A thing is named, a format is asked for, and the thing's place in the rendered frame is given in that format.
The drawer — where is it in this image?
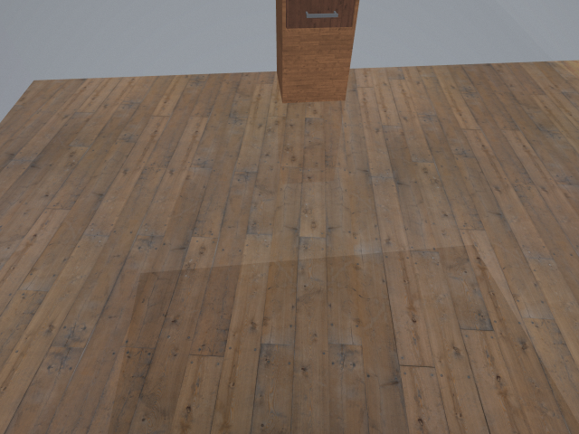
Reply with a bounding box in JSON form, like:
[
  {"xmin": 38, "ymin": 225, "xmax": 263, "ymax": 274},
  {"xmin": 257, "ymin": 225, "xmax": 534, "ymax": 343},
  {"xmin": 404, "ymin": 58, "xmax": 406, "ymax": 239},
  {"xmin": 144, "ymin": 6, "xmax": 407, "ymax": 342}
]
[{"xmin": 286, "ymin": 0, "xmax": 355, "ymax": 29}]

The handle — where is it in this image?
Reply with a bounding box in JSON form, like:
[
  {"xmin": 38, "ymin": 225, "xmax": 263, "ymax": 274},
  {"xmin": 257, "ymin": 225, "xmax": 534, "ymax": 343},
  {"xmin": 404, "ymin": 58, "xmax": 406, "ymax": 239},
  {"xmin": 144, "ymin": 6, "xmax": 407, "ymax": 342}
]
[{"xmin": 306, "ymin": 11, "xmax": 338, "ymax": 18}]

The cabinet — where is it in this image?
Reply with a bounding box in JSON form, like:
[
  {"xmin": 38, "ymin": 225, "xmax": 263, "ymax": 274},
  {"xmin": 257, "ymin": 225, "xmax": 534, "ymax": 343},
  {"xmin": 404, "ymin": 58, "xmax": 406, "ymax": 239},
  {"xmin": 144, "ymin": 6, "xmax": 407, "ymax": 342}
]
[{"xmin": 276, "ymin": 0, "xmax": 359, "ymax": 103}]

